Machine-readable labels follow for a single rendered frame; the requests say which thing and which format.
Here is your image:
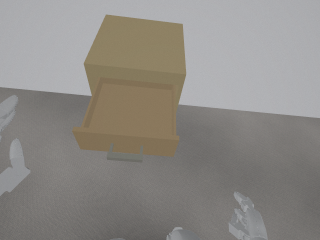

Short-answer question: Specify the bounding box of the right robot shin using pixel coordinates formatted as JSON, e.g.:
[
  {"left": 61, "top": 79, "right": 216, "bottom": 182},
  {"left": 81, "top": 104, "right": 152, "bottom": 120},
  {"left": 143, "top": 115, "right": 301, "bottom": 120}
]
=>
[{"left": 171, "top": 227, "right": 183, "bottom": 233}]

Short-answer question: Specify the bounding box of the cabinet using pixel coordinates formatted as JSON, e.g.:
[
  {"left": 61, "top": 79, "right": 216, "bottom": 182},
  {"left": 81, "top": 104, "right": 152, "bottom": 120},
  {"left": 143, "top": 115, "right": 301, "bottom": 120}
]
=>
[{"left": 83, "top": 14, "right": 186, "bottom": 112}]

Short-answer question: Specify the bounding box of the left robot hand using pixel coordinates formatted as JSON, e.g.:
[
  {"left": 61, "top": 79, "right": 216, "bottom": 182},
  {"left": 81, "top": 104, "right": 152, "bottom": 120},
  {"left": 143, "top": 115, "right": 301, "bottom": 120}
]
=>
[{"left": 0, "top": 94, "right": 31, "bottom": 196}]

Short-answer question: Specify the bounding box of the right robot thigh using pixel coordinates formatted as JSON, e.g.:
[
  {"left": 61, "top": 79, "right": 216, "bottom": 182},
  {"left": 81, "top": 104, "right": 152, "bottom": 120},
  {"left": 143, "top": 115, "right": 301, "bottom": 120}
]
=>
[{"left": 166, "top": 229, "right": 201, "bottom": 240}]

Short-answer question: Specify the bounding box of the drawer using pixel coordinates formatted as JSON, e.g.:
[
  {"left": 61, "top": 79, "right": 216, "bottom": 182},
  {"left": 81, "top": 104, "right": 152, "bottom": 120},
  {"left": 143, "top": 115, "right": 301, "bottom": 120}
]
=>
[{"left": 72, "top": 77, "right": 180, "bottom": 157}]

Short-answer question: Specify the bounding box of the handle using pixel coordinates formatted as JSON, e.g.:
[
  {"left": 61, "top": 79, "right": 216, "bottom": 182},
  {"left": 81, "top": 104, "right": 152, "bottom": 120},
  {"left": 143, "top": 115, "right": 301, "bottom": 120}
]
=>
[{"left": 106, "top": 143, "right": 143, "bottom": 163}]

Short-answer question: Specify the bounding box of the right robot hand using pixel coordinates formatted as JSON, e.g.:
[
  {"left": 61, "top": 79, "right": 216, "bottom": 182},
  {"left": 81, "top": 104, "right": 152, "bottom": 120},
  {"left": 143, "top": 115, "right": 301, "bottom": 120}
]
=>
[{"left": 228, "top": 191, "right": 268, "bottom": 240}]

